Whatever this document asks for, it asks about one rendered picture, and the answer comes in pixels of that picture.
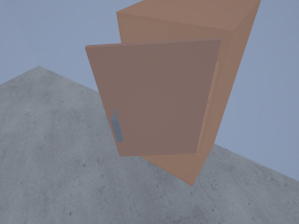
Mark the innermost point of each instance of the handle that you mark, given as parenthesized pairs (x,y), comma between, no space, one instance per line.
(116,126)

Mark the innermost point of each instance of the cupboard door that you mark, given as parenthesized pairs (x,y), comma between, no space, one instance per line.
(160,90)

